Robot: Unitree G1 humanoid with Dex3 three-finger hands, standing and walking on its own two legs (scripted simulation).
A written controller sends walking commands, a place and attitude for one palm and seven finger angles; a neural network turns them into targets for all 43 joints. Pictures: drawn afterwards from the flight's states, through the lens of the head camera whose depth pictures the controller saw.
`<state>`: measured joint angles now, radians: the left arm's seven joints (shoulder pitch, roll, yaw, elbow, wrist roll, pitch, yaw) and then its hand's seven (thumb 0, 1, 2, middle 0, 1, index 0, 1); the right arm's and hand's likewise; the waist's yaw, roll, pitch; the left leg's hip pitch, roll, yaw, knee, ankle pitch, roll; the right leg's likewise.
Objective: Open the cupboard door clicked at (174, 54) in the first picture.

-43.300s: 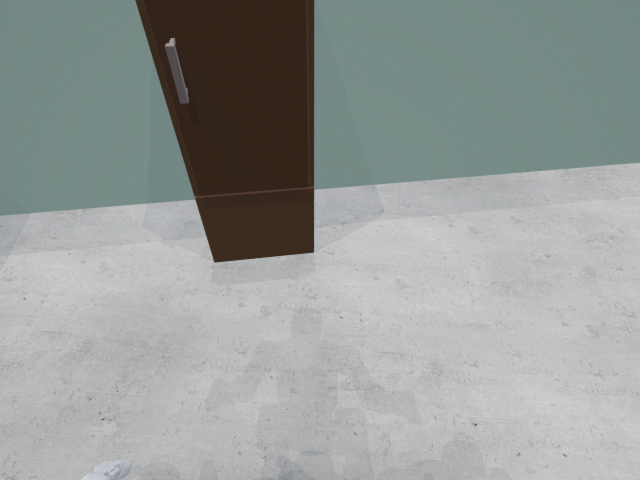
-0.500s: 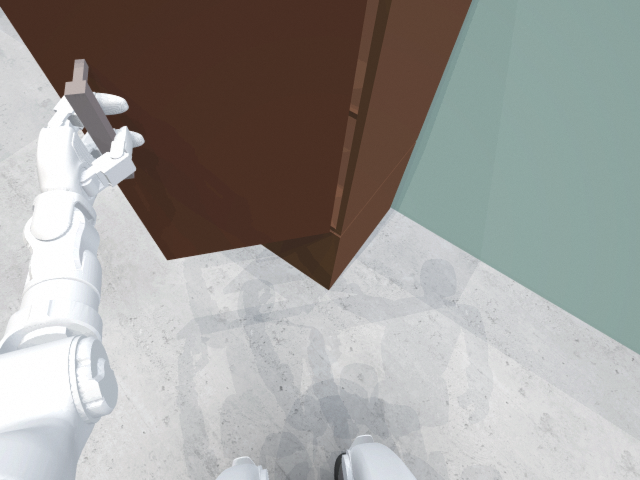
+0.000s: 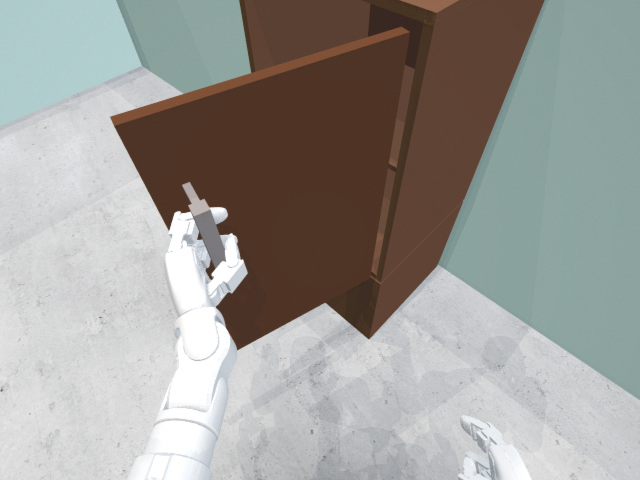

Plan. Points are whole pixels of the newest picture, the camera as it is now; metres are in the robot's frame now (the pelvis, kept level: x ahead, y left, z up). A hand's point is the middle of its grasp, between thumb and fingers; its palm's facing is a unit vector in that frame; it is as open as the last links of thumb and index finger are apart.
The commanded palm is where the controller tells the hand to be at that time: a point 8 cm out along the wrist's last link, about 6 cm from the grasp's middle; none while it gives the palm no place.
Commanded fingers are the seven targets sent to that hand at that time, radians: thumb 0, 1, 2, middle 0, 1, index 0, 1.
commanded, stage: pull the door open along its arc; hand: left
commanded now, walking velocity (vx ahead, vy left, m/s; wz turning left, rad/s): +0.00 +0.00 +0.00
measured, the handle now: (208, 234) +0.41 +0.16 +0.07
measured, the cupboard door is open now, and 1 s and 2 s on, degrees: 75 90 92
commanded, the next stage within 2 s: open thumb and fingers to let go in 0.32 s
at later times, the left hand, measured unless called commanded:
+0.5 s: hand (288, 302) +0.31 +0.05 +0.07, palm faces +0.42 -0.90 -0.05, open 6.0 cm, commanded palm +0.27 +0.10 +0.06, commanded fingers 0.00 0.55 0.75 -0.38 -1.31 -0.38 -1.31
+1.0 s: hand (279, 303) +0.31 +0.06 +0.07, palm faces +0.42 -0.91 -0.04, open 13.3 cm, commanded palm +0.26 +0.09 +0.06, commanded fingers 0.00 -0.50 0.30 -0.23 -0.80 -0.23 -0.80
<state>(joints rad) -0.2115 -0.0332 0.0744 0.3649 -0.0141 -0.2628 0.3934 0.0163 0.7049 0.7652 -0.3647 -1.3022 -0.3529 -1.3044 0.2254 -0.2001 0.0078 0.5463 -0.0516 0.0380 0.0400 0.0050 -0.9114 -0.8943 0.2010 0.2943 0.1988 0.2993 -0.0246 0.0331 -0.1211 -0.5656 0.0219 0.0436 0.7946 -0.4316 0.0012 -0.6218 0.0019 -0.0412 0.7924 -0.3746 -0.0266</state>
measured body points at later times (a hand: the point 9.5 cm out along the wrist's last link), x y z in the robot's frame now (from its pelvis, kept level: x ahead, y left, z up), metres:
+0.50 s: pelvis +0.00 -0.04 +0.00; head +0.03 -0.06 +0.45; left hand +0.28 +0.10 +0.08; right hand +0.18 -0.25 -0.11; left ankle -0.03 +0.12 -0.70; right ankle +0.01 -0.10 -0.71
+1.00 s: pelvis -0.02 -0.02 +0.00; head +0.00 -0.04 +0.45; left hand +0.28 +0.11 +0.08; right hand +0.15 -0.23 -0.11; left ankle -0.03 +0.12 -0.71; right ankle +0.01 -0.10 -0.71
